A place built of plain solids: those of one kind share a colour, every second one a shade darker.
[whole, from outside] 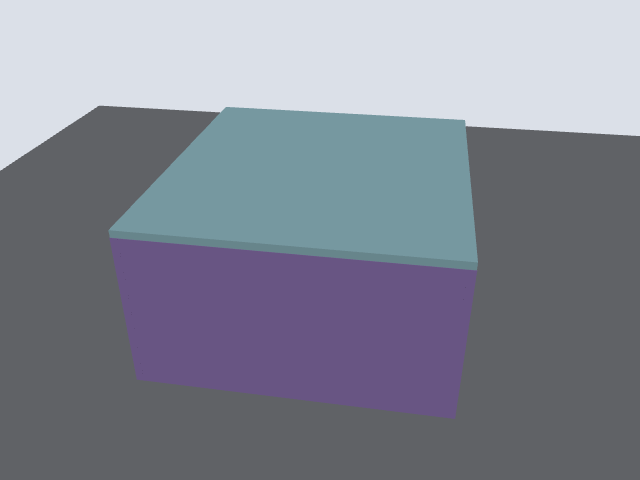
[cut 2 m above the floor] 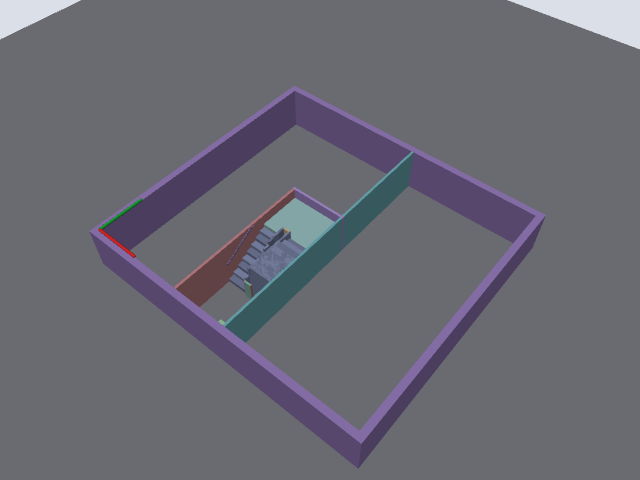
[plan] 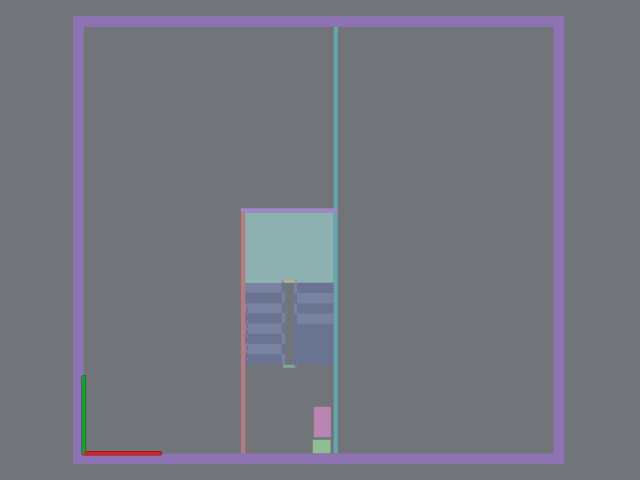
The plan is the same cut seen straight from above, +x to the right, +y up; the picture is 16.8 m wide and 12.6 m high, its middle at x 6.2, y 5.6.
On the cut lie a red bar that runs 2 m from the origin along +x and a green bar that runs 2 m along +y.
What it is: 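A small block of dwellings, 12.3 m wide and 11.2 m deep inside, its common dog-leg stair of 18 risers of 171 mm a storey on goings of 268 mm, 1.06 m wide flights and a well of 0.21 m; the dwelling on the first floor; a hall, a living room with a kitchen corner, a second bedroom, a bedroom, the bathroom shut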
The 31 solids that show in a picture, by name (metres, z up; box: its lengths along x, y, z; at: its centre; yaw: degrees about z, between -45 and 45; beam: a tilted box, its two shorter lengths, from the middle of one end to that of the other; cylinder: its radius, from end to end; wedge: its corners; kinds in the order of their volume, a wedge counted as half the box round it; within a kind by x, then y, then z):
{
 "wall_1": {"box": [0.29, 11.77, 6.2], "at": [-0.14, 5.6, 3.05]},
 "wall_2": {"box": [12.9, 0.29, 6.2], "at": [6.16, -0.14, 3.05]},
 "wall_3": {"box": [12.9, 0.29, 6.2], "at": [6.16, 11.34, 3.05]},
 "wall_4": {"box": [0.29, 11.77, 6.2], "at": [12.47, 5.6, 3.05]},
 "roof_slab_1": {"box": [12.88, 11.75, 0.44], "at": [6.16, 5.6, 6.21]},
 "piece_1": {"box": [1.06, 2.15, 0.22], "at": [4.77, 3.41, 0.06]},
 "piece_2": {"box": [1.06, 1.89, 0.39], "at": [4.77, 3.54, 0.15]},
 "piece_3": {"box": [1.06, 1.62, 0.56], "at": [4.77, 3.68, 0.23]},
 "piece_4": {"box": [1.06, 1.35, 0.73], "at": [4.77, 3.81, 0.32]},
 "piece_5": {"box": [1.06, 1.08, 0.9], "at": [4.77, 3.95, 0.4]},
 "piece_6": {"box": [1.06, 0.81, 1.07], "at": [4.77, 4.08, 0.49]},
 "piece_7": {"box": [1.06, 0.54, 1.25], "at": [4.77, 4.21, 0.57]},
 "piece_8": {"box": [1.06, 0.28, 1.42], "at": [4.77, 4.35, 0.66]},
 "piece_9": {"box": [0.09, 0.27, 1.99], "at": [5.24, 3.82, 0.95]},
 "piece_10": {"box": [0.09, 0.27, 2.17], "at": [5.24, 4.08, 1.03]},
 "piece_11": {"box": [0.09, 0.27, 2.34], "at": [5.24, 4.35, 1.12]},
 "piece_12": {"box": [1.06, 0.28, 2.95], "at": [6.03, 2.46, 1.43]},
 "piece_13": {"box": [1.06, 0.54, 2.78], "at": [6.03, 2.6, 1.34]},
 "piece_14": {"box": [1.06, 0.81, 2.61], "at": [6.03, 2.73, 1.26]},
 "piece_15": {"box": [1.06, 1.08, 2.44], "at": [6.03, 2.87, 1.17]},
 "piece_16": {"box": [1.06, 1.35, 2.27], "at": [6.03, 3.0, 1.08]},
 "piece_17": {"box": [1.06, 1.62, 2.1], "at": [6.03, 3.13, 1.0]},
 "piece_18": {"box": [1.06, 1.89, 1.93], "at": [6.03, 3.27, 0.91]},
 "piece_19": {"box": [1.06, 2.15, 1.76], "at": [6.03, 3.4, 0.83]},
 "half_1": {"box": [2.32, 1.86, 1.59], "at": [5.4, 5.4, 0.74]},
 "core_wall_1": {"box": [0.11, 6.33, 6.04], "at": [4.18, 3.16, 2.97]},
 "core_wall_low_1": {"box": [0.11, 11.19, 2.96], "at": [6.61, 5.6, 1.43]},
 "core_wall_back_1": {"box": [2.54, 0.11, 6.04], "at": [5.4, 6.38, 2.97]},
 "hung_more_letter_boxes_1": {"box": [0.47, 0.36, 1.44], "at": [6.24, 0.18, 0.67]},
 "ground_whole_1": {"box": [0.31, 0.08, 1.0], "at": [5.4, 2.28, 0.45]},
 "laid_doormat_1": {"box": [0.45, 0.8, 0.05], "at": [6.26, 0.82, -0.02]}
}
